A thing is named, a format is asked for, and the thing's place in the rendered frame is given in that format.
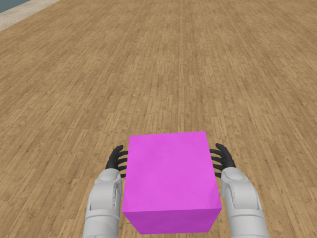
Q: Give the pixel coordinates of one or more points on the right robot forearm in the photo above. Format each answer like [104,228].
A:
[244,209]

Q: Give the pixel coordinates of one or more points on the left robot hand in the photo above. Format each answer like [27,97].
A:
[113,161]

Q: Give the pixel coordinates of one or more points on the right robot hand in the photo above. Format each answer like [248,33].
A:
[226,158]

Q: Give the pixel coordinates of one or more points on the carton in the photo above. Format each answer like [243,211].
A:
[170,185]

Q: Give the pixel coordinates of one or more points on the left robot forearm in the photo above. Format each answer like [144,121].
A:
[103,208]

